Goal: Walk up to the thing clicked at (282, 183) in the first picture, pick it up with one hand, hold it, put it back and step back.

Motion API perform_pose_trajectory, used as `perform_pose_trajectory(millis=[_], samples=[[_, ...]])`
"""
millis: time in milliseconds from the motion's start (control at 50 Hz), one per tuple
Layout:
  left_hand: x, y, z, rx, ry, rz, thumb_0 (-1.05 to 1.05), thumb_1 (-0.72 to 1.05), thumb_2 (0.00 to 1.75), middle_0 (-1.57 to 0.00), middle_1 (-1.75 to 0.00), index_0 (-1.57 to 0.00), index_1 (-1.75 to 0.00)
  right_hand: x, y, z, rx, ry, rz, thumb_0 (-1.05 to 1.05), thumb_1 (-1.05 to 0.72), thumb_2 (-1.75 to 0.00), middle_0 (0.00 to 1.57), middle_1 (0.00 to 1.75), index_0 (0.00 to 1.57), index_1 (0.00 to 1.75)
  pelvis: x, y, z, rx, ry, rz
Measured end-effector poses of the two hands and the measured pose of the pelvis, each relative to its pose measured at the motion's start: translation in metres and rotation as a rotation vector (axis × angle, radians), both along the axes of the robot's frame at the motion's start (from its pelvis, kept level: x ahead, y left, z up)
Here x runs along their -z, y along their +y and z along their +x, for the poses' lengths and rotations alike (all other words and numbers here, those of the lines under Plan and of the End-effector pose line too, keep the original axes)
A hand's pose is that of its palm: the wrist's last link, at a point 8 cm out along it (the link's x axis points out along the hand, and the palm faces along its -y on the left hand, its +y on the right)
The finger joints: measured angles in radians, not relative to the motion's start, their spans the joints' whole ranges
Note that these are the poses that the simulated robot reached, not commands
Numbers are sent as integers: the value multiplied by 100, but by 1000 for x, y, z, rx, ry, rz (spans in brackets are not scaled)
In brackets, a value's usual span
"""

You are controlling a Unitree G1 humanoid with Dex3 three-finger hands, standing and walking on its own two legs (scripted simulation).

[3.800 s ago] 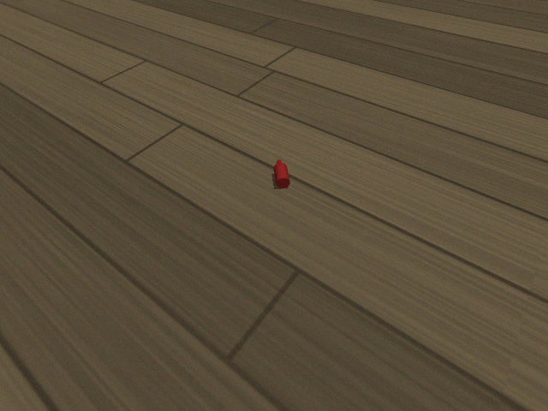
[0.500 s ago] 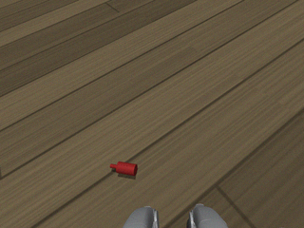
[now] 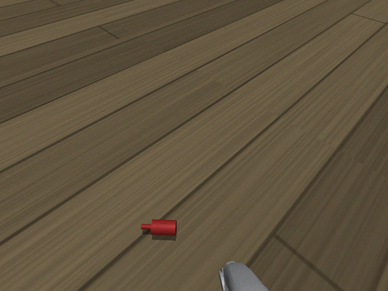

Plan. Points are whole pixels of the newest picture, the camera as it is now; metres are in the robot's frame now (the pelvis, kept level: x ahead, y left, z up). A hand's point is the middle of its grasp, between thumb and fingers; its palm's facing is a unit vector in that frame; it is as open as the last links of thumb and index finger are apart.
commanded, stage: walk up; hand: left
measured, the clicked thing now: (158, 227) +0.53 +0.17 -0.70
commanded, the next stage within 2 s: none
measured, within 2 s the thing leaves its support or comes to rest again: neither
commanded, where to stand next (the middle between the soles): +0.12 -0.05 m, yaw -4 degrees
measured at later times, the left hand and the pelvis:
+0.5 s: hand (119, 260) +0.23 +0.19 -0.12, palm faces -0.19 -0.91 -0.37, open 7.4 cm; pelvis +0.05 -0.04 +0.01, yaw -9 degrees
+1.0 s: hand (117, 288) +0.17 +0.19 -0.14, palm faces -0.13 -0.92 -0.37, open 7.4 cm; pelvis +0.06 -0.06 +0.02, yaw -7 degrees
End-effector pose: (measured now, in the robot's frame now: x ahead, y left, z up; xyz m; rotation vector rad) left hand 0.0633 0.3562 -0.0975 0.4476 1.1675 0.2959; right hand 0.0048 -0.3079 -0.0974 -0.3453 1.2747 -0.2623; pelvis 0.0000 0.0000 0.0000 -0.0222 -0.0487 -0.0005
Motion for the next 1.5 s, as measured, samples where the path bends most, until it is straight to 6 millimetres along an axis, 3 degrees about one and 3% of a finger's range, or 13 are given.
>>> perform_pose_trajectory(millis=[120,240,360,460,600,700,800,900,1000,1080,1220,1500], samples=[[13,-19,19,62,83,-129,0,90,90,-21,-30,-21,-30,-39,-5,-35,60,66,-101,1,-89,-90,21,31,21,30,-16,12,11,52,20,2],[19,-48,65,139,83,-188,0,90,90,-21,-30,-21,-30,-59,-23,-46,108,78,-171,1,-90,-90,20,31,21,30,-20,7,22,95,15,7],[10,-89,130,226,-6,-192,0,90,90,-21,-30,-21,-30,-44,-46,-35,129,62,-142,1,-90,-90,20,31,21,30,-15,-15,35,125,16,16],[-2,-116,163,259,-91,-153,0,90,90,-21,-30,-21,-30,-10,-62,0,139,9,-71,1,-90,-90,20,30,21,30,-6,-38,44,145,-5,2],[-30,-117,159,228,-100,-100,0,90,90,-21,-30,-21,-30,-3,-55,65,83,-120,19,1,-90,-90,20,30,21,30,-19,-47,63,162,-1,24],[-23,-103,156,190,-89,-82,0,90,90,-21,-30,-21,-30,4,-50,85,60,-122,23,0,-90,-90,20,30,21,30,-12,-45,73,153,-3,17],[-7,-101,152,136,-53,-103,0,90,90,-21,-30,-21,-30,2,-48,89,48,-102,12,0,-90,-90,20,30,21,30,-9,-44,73,143,-10,40],[1,-110,133,125,-5,-116,0,90,90,-21,-30,-21,-30,-2,-63,101,33,-98,0,1,-90,-90,20,30,21,30,-10,-55,68,137,14,28],[0,-122,109,108,56,-126,0,90,90,-21,-30,-21,-30,-5,-75,116,24,-117,6,1,-90,-90,20,30,21,30,-15,-61,64,118,13,36],[-4,-127,101,96,56,-129,0,90,90,-21,-30,-21,-30,-5,-79,125,19,-132,15,1,-90,-90,20,30,21,30,-18,-62,63,110,2,30],[-14,-124,111,93,14,-124,0,90,90,-21,-30,-21,-30,-7,-68,130,14,-139,45,1,-90,-90,20,30,21,30,-23,-60,60,102,-14,29],[-21,-114,136,94,0,-152,0,90,90,-21,-30,-21,-30,-13,-44,109,32,-40,67,1,-90,-90,20,30,21,30,-36,-49,70,97,10,12]])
